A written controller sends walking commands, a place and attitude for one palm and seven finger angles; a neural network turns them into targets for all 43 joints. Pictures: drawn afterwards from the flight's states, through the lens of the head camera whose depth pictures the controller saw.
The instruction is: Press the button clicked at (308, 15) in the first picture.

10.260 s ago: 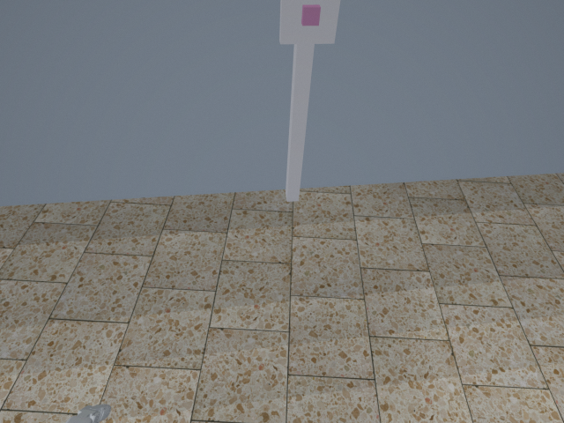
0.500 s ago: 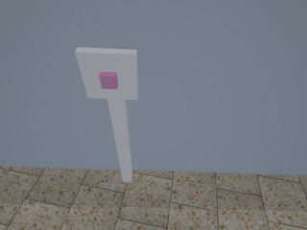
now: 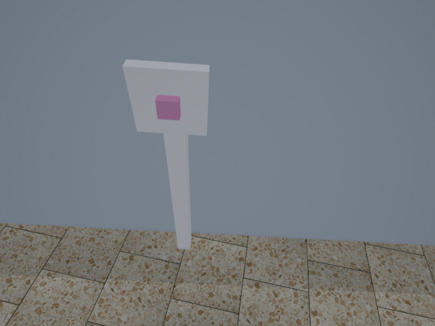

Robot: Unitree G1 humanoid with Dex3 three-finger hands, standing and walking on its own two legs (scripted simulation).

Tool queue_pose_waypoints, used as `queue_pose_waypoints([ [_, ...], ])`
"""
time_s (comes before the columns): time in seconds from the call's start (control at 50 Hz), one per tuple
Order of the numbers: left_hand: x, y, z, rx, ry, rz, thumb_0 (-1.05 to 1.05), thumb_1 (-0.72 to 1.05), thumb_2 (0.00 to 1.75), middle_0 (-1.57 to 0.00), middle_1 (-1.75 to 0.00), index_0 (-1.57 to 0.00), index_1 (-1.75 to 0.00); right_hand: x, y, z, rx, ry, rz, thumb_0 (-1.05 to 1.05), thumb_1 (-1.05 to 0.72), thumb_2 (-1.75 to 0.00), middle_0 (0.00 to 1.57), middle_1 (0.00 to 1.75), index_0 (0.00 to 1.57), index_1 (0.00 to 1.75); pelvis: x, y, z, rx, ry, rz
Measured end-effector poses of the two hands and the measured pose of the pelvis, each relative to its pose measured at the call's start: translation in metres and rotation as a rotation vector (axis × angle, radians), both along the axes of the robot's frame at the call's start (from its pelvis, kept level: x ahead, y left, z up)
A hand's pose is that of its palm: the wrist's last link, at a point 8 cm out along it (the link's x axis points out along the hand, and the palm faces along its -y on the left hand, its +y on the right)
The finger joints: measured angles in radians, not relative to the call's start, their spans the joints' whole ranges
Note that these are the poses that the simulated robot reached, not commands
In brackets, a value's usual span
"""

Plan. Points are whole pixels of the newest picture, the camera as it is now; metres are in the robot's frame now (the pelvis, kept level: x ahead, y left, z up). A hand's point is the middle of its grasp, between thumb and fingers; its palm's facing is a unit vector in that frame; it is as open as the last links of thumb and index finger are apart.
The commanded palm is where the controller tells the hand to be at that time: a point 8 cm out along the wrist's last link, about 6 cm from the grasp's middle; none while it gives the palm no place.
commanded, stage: look again from close up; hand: left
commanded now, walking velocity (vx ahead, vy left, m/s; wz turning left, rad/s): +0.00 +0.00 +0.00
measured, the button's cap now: (168, 106) +0.55 +0.16 +0.10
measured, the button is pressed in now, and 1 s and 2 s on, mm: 0 0 0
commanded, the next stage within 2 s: shuffle to correct the standing spot in 0.48 s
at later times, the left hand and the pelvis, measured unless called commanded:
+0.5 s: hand out of the picture +0.04 +0.19 -0.18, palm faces +0.00 -0.98 -0.20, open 7.3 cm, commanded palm none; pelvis +0.02 +0.00 +0.00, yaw +0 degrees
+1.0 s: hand out of the picture +0.02 +0.12 -0.18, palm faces +0.02 -0.99 -0.17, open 7.3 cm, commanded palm none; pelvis +0.06 -0.04 +0.00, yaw +0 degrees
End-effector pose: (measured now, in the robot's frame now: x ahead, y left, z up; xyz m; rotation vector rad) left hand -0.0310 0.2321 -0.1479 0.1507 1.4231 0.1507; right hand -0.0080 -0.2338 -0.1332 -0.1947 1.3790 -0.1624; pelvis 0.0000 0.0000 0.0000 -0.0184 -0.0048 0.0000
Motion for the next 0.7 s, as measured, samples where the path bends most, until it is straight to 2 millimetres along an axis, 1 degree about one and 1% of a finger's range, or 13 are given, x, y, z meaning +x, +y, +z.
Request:
queue_pose_waypoints([
  [0.1, 0.007, 0.0, -0.001, -0.004, -0.01, -0.003, 0.01, 0.91, 0.9, -0.2, -0.3, -0.2, -0.3, 0.022, -0.001, 0.002, -0.007, -0.046, 0.016, 0.0, -0.91, -0.9, 0.2, 0.3, 0.2, 0.3, 0.004, 0.002, 0.001, 0.001, -0.007, -0.002],
  [0.22, 0.027, 0.0, -0.001, -0.008, -0.053, -0.013, 0.0, 0.91, 0.9, -0.2, -0.3, -0.2, -0.3, 0.049, -0.001, 0.005, -0.011, -0.099, 0.036, 0.0, -0.91, -0.9, 0.2, 0.3, 0.2, 0.3, 0.008, 0.003, 0.002, 0.003, -0.01, -0.003],
  [0.34, 0.047, 0.001, 0.001, -0.008, -0.09, -0.027, 0.0, 0.91, 0.9, -0.2, -0.3, -0.2, -0.3, 0.065, -0.002, 0.008, -0.015, -0.126, 0.047, 0.0, -0.91, -0.9, 0.2, 0.3, 0.2, 0.3, 0.012, 0.003, 0.003, 0.006, -0.01, -0.005],
  [0.42, 0.057, 0.004, 0.002, -0.002, -0.102, -0.034, 0.0, 0.91, 0.9, -0.2, -0.3, -0.2, -0.3, 0.068, -0.003, 0.008, -0.017, -0.123, 0.048, 0.0, -0.91, -0.9, 0.2, 0.3, 0.2, 0.3, 0.015, 0.004, 0.004, 0.008, -0.009, -0.005],
  [0.52, 0.064, 0.008, 0.004, 0.009, -0.105, -0.038, 0.0, 0.91, 0.9, -0.2, -0.3, -0.2, -0.3, 0.066, -0.005, 0.008, -0.022, -0.103, 0.043, 0.0, -0.91, -0.9, 0.2, 0.3, 0.2, 0.3, 0.018, 0.004, 0.004, 0.009, -0.011, -0.004],
  [0.62, 0.067, 0.012, 0.005, 0.019, -0.097, -0.04, 0.0, 0.91, 0.9, -0.2, -0.3, -0.2, -0.3, 0.06, -0.008, 0.007, -0.025, -0.079, 0.035, 0.0, -0.91, -0.9, 0.2, 0.3, 0.2, 0.3, 0.021, 0.003, 0.005, 0.01, -0.011, -0.005],
  [0.7, 0.063, 0.009, 0.003, 0.016, -0.072, -0.04, 0.0, 0.91, 0.9, -0.2, -0.3, -0.2, -0.3, 0.053, -0.005, 0.004, -0.018, -0.053, 0.019, 0.0, -0.91, -0.9, 0.2, 0.3, 0.2, 0.3, 0.025, 0.002, 0.004, 0.015, -0.009, -0.008],
])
